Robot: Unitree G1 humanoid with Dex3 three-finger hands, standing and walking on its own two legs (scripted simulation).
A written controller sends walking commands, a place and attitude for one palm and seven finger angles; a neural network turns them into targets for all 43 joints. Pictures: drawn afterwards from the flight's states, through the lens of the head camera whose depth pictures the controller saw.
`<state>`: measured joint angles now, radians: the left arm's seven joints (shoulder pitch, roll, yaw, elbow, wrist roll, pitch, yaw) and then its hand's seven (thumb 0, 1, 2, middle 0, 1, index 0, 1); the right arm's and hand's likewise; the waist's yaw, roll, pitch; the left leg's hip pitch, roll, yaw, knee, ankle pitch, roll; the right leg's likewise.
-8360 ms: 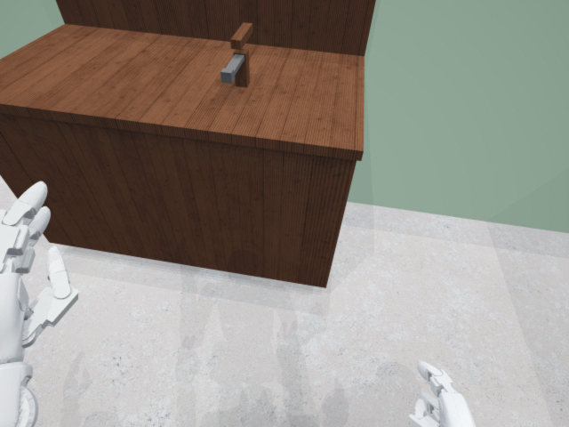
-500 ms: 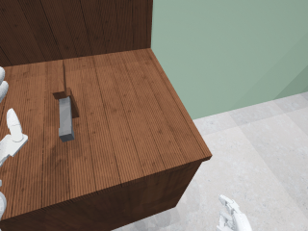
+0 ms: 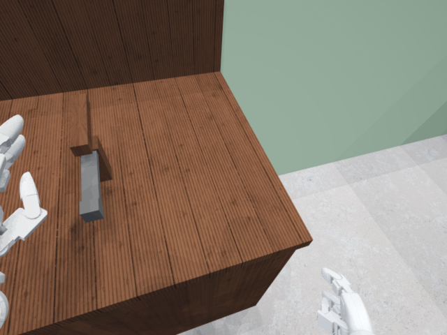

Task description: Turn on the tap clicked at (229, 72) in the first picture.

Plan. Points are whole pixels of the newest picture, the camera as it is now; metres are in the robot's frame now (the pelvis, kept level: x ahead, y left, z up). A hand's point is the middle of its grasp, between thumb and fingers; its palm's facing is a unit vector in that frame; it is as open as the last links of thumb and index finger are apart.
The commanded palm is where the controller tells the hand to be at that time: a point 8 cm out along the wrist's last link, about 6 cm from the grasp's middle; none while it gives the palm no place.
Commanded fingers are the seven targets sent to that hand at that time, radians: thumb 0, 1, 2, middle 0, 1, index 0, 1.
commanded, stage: come to a stop and stand still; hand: left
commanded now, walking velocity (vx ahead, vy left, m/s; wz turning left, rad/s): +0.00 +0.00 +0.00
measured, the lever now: (91, 210) +0.28 +0.25 +0.07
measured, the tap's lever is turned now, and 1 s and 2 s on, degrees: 0 0 0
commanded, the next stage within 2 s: look again from close up in 0.58 s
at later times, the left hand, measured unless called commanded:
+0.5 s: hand (56, 241) +0.20 +0.23 +0.15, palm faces +0.37 -0.85 -0.37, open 7.4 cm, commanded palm +0.14 +0.26 +0.18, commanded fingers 0.00 0.90 0.90 -0.20 -0.30 -0.20 -0.30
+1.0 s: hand (46, 231) +0.20 +0.24 +0.15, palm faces +0.36 -0.86 -0.37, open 7.5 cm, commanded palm +0.15 +0.28 +0.18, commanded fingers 0.00 0.90 0.90 -0.20 -0.30 -0.20 -0.30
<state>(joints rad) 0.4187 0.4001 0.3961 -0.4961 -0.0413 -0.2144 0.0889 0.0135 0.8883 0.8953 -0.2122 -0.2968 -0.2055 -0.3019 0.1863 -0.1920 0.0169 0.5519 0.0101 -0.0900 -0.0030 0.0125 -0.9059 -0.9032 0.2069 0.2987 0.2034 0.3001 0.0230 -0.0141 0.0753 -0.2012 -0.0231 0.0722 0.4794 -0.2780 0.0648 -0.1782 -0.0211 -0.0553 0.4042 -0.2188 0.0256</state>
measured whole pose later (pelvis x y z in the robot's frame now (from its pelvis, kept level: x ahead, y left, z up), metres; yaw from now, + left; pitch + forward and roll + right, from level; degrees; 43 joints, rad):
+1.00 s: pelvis -0.02 +0.00 +0.00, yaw -1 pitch -1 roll -1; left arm 0.43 0.36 0.34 -0.46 -0.04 -0.18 0.10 0.02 0.89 0.90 -0.21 -0.30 -0.20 -0.30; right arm 0.21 -0.19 0.02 0.57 0.01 -0.09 -0.03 0.01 -0.91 -0.90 0.21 0.30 0.20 0.30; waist 0.02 -0.02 0.06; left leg -0.18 -0.03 0.09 0.44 -0.24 0.07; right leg -0.18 -0.03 -0.04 0.39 -0.19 0.03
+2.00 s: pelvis -0.08 -0.07 -0.01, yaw -2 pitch +0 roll -1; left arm 0.46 0.42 0.44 -0.57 -0.05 -0.22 0.08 0.02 0.89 0.90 -0.21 -0.30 -0.21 -0.30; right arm 0.25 -0.18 -0.01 0.55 -0.01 -0.13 -0.03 0.01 -0.91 -0.90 0.20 0.30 0.20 0.30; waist 0.03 -0.01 0.11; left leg -0.39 0.09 0.05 0.62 -0.22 -0.02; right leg -0.32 0.01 -0.05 0.57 -0.28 0.00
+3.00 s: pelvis -0.10 -0.10 -0.01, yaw -3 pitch -2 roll +0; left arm 0.23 0.50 0.49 -0.33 -0.03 -0.25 0.11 0.01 0.88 0.89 -0.22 -0.30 -0.21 -0.30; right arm 0.20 -0.20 -0.01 0.63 0.01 -0.16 -0.02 0.01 -0.91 -0.90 0.20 0.30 0.20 0.30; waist 0.06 -0.04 0.11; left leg -0.25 0.01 0.01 0.55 -0.27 -0.01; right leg -0.27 -0.08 -0.04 0.54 -0.23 0.05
